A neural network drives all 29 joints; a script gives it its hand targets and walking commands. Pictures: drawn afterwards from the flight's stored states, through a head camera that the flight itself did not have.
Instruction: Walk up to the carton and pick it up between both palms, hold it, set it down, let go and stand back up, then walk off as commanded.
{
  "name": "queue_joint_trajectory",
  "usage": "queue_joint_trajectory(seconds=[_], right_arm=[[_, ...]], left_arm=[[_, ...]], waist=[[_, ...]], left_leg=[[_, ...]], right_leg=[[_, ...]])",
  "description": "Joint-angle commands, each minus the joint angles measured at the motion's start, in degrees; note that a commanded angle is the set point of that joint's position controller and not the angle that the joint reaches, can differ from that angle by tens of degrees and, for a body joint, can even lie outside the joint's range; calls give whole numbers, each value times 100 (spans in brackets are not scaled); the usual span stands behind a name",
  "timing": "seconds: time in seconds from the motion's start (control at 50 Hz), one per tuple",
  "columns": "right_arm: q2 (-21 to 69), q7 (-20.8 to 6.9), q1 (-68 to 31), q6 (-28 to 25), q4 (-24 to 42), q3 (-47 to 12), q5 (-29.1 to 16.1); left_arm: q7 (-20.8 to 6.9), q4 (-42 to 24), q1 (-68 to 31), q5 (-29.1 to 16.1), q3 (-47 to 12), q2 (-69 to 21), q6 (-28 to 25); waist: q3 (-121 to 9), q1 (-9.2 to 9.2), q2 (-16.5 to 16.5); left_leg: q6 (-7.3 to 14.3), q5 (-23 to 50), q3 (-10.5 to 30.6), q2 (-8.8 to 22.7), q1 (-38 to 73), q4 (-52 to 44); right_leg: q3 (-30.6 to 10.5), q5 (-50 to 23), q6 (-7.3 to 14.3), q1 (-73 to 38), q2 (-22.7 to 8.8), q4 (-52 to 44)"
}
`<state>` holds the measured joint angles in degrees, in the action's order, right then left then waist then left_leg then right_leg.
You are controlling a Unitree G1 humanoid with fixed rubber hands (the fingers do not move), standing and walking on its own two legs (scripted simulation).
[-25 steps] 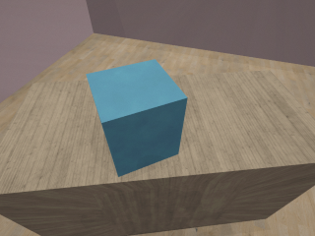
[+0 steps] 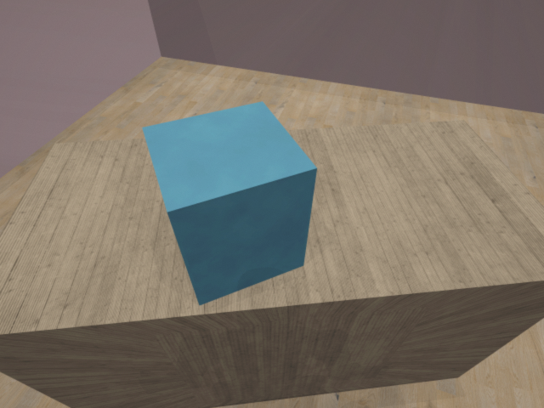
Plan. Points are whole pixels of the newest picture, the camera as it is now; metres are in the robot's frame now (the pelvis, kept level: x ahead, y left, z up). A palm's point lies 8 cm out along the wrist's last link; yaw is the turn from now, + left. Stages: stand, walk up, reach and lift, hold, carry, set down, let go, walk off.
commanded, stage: walk up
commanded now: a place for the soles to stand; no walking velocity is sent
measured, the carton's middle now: (230, 203) +0.46 +0.09 +0.05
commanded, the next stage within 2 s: none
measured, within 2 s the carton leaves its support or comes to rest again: neither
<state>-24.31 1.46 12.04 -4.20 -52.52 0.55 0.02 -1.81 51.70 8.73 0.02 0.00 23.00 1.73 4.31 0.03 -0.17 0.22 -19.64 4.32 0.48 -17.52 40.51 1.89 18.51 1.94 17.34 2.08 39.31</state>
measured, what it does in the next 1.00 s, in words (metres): steps on the spot: left foot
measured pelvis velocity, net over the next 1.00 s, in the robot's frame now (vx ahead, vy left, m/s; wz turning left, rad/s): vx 0.00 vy -0.04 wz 0.05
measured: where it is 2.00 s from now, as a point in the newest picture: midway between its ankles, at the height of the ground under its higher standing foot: outside the picture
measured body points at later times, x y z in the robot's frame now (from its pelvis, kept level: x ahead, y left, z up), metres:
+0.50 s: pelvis +0.00 -0.05 +0.00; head +0.01 -0.06 +0.45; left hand +0.11 +0.27 -0.10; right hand +0.07 -0.38 -0.12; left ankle +0.02 +0.14 -0.70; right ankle +0.03 -0.10 -0.72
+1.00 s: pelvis +0.00 -0.04 +0.00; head +0.02 -0.02 +0.44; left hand +0.10 +0.28 -0.12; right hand +0.06 -0.37 -0.10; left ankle +0.03 +0.11 -0.72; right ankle +0.02 -0.12 -0.71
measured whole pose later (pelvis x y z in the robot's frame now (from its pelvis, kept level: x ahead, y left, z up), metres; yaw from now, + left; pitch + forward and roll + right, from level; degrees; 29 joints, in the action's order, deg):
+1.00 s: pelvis +0.00 -0.04 +0.00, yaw +3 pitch -3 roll +1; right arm -23.6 2.2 17.8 -4.6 -52.5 0.9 0.0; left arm -1.8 49.4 8.6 0.0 0.0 25.8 3.6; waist 5.6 0.0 3.6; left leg -0.9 -19.3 3.7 0.3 -19.4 41.2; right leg 4.1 28.0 5.4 19.5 0.7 45.2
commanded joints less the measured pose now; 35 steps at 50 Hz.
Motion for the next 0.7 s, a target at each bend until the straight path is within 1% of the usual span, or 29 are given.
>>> queue_joint_trajectory(seconds=[0.0,0.02,0.04,0.06,0.08,0.1,0.12,0.14,0.16,0.18,0.22,0.24,0.26,0.28,0.3,0.32,0.34,0.36,0.38,0.42,0.44,0.46,0.5,0.54,0.58,0.6,0.64,0.66,0.68], right_arm=[[-1256,150,48,-143,164,315,87],[-1171,148,64,-139,132,306,62],[-1146,148,224,-133,90,324,54],[-1151,143,375,-132,42,337,83],[-1163,150,552,-147,-16,349,95],[-1334,159,716,-163,-34,402,141],[-1557,172,682,-199,-17,460,180],[-1801,184,616,-210,1,511,183],[-1885,208,600,-232,41,535,192],[-1916,229,634,-256,80,552,194],[-1850,238,469,-236,189,517,194],[-1755,238,335,-228,266,487,191],[-1697,226,180,-208,307,458,170],[-1610,205,-39,-179,360,421,148],[-1424,177,-165,-148,400,369,118],[-1112,158,-170,-107,420,292,71],[-812,182,0,-65,360,234,21],[-1170,248,126,22,247,349,63],[-1252,242,404,57,180,352,51],[-1174,202,585,89,90,349,47],[-1201,189,694,102,50,363,47],[-1154,176,747,116,38,358,51],[-1141,215,772,140,-3,327,56],[-1121,239,747,162,22,318,49],[-1154,249,677,182,35,347,74],[-1170,242,720,167,24,358,71],[-1194,239,685,131,58,389,89],[-1179,232,742,99,40,396,80],[-1169,218,778,59,34,399,90]], left_arm=[[-13,-476,-346,176,649,1390,-119],[-4,-493,-357,168,635,1382,-112],[3,-523,-435,174,627,1423,-96],[10,-568,-513,177,604,1370,-82],[4,-599,-659,177,586,1324,-61],[5,-668,-774,168,580,1271,-38],[-7,-689,-799,144,576,1167,-8],[0,-681,-724,138,594,1109,20],[16,-698,-717,172,623,1164,45],[9,-722,-676,183,640,1168,44],[-25,-744,-519,197,642,1145,-9],[-21,-709,-412,182,642,1152,-25],[-21,-684,-287,186,657,1119,-54],[-13,-585,-52,186,673,1113,-89],[4,-508,131,223,673,1183,-126],[26,-480,327,273,743,1469,-184],[43,-459,341,248,775,1775,-217],[39,-461,161,202,750,1745,-209],[59,-518,57,168,749,1706,-207],[115,-520,-73,172,711,1519,-206],[132,-539,-129,176,705,1458,-195],[143,-517,-74,165,714,1426,-192],[141,-544,8,183,715,1415,-166],[155,-557,51,183,721,1378,-126],[149,-641,-35,211,742,1415,-92],[135,-673,-98,215,747,1410,-79],[109,-737,-202,244,744,1434,-62],[77,-775,-249,278,748,1449,-40],[54,-803,-373,279,722,1430,-21]], waist=[[-30,162,444],[-54,144,518],[-27,58,696],[-91,-2,683],[-35,-99,675],[53,-180,368],[169,-164,-100],[264,-116,-475],[329,-147,-467],[309,-113,-354],[228,7,-425],[154,56,-422],[85,178,-553],[8,357,-507],[-99,461,-317],[-117,549,284],[-22,441,1229],[123,336,767],[158,226,682],[237,137,690],[178,96,884],[105,129,968],[-38,212,996],[18,221,956],[93,248,936],[71,236,1028],[195,204,903],[135,175,951],[231,115,920]], left_leg=[[373,449,712,192,-593,-750],[342,282,494,52,-433,-515],[310,207,236,-25,-291,-387],[300,124,122,-58,-66,-418],[341,81,319,59,165,-681],[489,59,923,353,246,-1188],[771,89,2066,948,230,-1805],[1135,222,2786,1477,292,-2048],[1425,479,3119,1774,311,-2125],[1527,746,3103,1872,342,-2071],[1455,1318,2726,1761,368,-1796],[1296,1610,2489,1625,193,-1636],[1166,1657,2253,1466,12,-1489],[1007,1671,1959,1309,-406,-1286],[766,1514,1586,1004,-676,-899],[388,892,937,311,-1309,-68],[120,-956,63,-524,-1611,980],[104,-1491,222,-283,-1515,1463],[97,-1373,261,-226,-1459,1601],[108,-948,364,-155,-1480,1506],[91,-830,285,-136,-1415,1501],[52,-758,216,-98,-1412,1461],[17,-718,47,-116,-1356,1496],[14,-745,-52,-55,-1371,1374],[39,-835,-165,-19,-1352,1205],[26,-810,-199,23,-1257,1086],[58,-900,-331,105,-1095,770],[117,-944,-386,159,-901,516],[138,-808,-486,184,-657,160]], right_leg=[[-1199,-201,690,-471,-930,-942],[-1374,-123,870,-341,-1118,-1093],[-1404,90,937,-197,-1271,-1243],[-1384,251,936,-38,-1299,-1229],[-1277,303,842,236,-1198,-1053],[-991,305,579,482,-890,-568],[-611,389,245,801,-410,241],[-279,959,60,1101,-105,740],[-485,1445,32,1310,-159,1158],[-596,1473,48,1379,-280,1319],[-537,1356,95,1230,-352,1071],[-514,993,96,918,-392,783],[-414,570,125,547,-347,419],[-325,143,179,-74,-306,-94],[-568,16,270,-531,-420,-683],[-1548,233,451,-1133,-991,-1502],[-2831,96,785,-1105,-1977,-2375],[-2965,278,851,-805,-2229,-2415],[-2759,304,783,-791,-2088,-2373],[-2283,-42,361,-922,-1752,-2378],[-1976,-574,144,-965,-1598,-2277],[-1822,-997,63,-1105,-1539,-2160],[-1611,-1646,177,-1191,-1489,-1959],[-1623,-1603,237,-1176,-1485,-1959],[-1698,-1036,360,-1003,-1555,-2041],[-1691,-621,470,-905,-1557,-2085],[-1723,51,712,-571,-1642,-2151],[-1761,609,811,-442,-1669,-2203],[-1621,953,897,-123,-1589,-2137]])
